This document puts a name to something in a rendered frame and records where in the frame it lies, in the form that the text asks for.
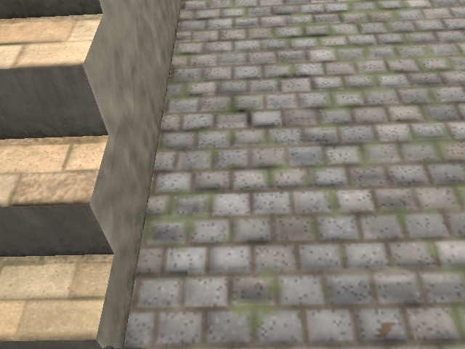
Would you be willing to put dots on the stairs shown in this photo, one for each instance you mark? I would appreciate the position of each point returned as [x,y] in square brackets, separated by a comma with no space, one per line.
[82,91]

